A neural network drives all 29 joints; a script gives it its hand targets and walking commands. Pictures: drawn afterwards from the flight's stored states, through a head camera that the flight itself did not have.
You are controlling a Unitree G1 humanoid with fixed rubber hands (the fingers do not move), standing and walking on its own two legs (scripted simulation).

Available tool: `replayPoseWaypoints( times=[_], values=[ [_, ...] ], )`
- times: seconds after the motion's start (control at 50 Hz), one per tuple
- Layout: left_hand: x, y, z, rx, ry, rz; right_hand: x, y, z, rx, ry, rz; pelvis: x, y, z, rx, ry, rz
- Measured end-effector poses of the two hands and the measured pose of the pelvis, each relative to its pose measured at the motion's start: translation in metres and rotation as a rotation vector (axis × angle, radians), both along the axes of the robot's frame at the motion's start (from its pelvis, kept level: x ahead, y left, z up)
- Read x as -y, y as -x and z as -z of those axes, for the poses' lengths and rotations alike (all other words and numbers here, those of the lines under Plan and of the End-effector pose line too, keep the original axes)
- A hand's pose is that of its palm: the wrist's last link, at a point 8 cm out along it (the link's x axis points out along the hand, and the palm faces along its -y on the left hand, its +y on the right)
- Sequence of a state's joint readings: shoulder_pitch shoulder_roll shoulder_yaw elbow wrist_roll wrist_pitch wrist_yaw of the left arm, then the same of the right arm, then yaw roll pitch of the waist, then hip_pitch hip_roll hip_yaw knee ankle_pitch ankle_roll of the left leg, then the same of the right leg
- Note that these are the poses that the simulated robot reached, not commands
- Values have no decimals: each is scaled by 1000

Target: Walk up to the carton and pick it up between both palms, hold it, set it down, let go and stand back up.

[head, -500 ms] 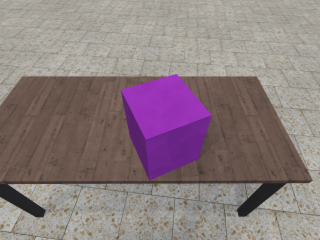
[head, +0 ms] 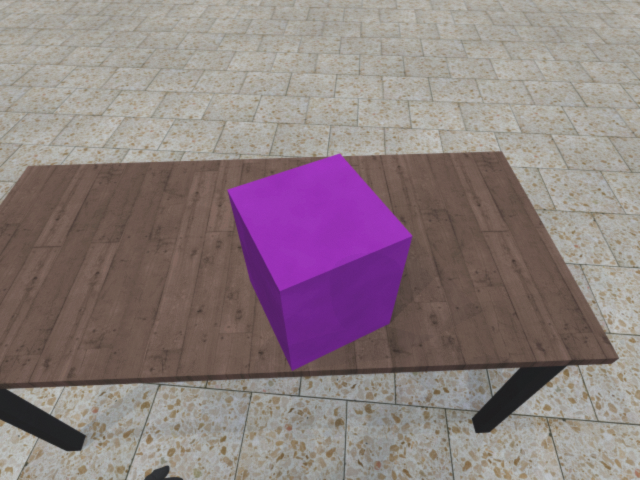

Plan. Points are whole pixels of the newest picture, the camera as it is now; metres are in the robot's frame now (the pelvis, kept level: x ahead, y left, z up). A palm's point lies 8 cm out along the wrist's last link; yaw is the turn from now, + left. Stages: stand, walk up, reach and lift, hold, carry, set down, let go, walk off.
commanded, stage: walk up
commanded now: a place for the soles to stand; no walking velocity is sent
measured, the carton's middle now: (315, 262) +0.46 +0.03 -0.06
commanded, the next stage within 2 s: stand in 0.04 s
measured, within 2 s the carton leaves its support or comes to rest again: neither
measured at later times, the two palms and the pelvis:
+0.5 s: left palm (151, 470) +0.15 +0.24 -0.09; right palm out of the picture +0.14 -0.24 -0.10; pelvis -0.02 +0.00 -0.01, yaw +1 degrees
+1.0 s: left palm (169, 472) +0.15 +0.21 -0.08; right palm (536, 477) +0.15 -0.25 -0.09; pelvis +0.01 -0.01 +0.00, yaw +1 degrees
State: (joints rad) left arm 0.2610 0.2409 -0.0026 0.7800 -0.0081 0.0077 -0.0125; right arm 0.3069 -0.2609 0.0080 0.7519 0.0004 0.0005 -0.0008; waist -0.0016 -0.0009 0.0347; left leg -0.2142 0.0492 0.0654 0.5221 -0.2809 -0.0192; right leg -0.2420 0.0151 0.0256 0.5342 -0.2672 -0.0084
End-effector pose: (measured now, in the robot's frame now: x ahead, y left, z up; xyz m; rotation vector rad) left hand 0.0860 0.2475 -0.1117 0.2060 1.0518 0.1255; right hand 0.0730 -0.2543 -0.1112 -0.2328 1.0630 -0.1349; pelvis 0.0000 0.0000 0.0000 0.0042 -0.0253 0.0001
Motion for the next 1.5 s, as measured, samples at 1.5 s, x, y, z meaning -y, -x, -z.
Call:
replayPoseWaypoints(
  times=[1.5],
  values=[
    [56,-70,-49,489,-6,-163,-2,-117,-46,475,-197,-196,13,-24,-5,3,9,-31]
  ],
)
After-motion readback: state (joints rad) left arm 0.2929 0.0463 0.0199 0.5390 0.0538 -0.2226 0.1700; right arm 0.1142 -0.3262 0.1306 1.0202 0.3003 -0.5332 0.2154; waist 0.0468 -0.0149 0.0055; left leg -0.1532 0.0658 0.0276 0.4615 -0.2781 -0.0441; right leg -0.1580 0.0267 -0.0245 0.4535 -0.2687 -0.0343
